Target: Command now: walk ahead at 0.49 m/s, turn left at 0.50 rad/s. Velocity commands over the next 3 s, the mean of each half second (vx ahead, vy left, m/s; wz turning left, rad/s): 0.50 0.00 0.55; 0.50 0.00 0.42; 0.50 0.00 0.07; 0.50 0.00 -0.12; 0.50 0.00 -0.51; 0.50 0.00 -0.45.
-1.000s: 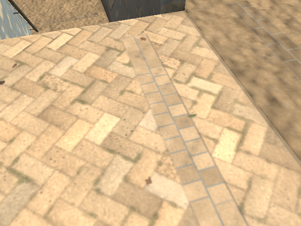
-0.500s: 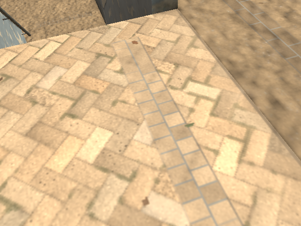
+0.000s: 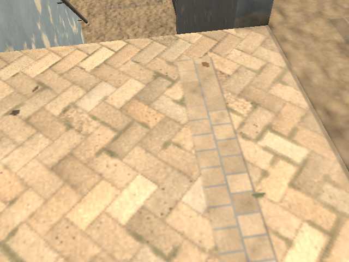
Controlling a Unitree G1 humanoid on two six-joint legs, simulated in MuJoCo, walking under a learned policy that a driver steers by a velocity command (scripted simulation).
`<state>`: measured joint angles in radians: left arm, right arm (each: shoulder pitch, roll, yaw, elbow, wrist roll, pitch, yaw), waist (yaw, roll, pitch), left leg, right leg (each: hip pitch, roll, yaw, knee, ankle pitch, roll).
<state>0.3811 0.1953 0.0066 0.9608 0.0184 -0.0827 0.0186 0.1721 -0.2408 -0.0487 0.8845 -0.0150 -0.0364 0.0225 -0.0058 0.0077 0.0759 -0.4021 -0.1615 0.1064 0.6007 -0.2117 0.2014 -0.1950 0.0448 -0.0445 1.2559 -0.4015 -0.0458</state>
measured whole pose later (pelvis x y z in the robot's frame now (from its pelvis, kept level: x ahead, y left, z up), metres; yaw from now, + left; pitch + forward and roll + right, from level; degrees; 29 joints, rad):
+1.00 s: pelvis +0.51 +0.06 +0.02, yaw +30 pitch +2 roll -1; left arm 0.49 0.22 0.02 0.95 0.02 -0.07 -0.01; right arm -0.01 -0.21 0.00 0.72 -0.05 -0.04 0.05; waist 0.09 0.01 0.04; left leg -0.46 -0.01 0.07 0.53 -0.16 0.12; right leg 0.06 -0.01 -0.18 0.32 -0.39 0.01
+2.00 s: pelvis +0.96 +0.30 +0.03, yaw +26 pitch +1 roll -1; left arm 0.48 0.18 0.04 1.01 0.01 -0.07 -0.01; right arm 0.03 -0.21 -0.02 0.86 -0.02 -0.04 0.03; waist 0.08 0.03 0.05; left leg -0.58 0.07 0.01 0.64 -0.05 -0.01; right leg 0.01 0.09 0.00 0.25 -0.27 -0.08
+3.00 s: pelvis +1.42 +0.38 +0.03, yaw -5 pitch +0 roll -1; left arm 0.44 0.22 0.05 0.85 0.00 -0.04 0.01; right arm 0.15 -0.25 -0.05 0.77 -0.04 0.01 0.01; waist 0.04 0.04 0.03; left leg -0.66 0.11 -0.01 0.85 -0.05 -0.01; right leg -0.04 0.15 0.02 0.28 -0.22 -0.14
